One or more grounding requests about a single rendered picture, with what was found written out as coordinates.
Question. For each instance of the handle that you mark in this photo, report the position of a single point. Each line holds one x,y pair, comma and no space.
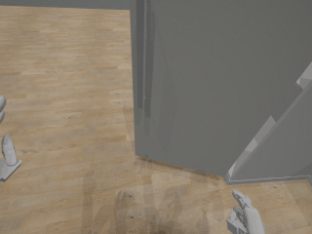
141,10

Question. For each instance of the robot left hand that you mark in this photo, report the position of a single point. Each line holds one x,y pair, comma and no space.
10,163

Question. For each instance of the fridge door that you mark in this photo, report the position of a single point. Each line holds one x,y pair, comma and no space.
215,71

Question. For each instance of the robot right hand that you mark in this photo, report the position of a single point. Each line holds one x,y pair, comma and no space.
250,219

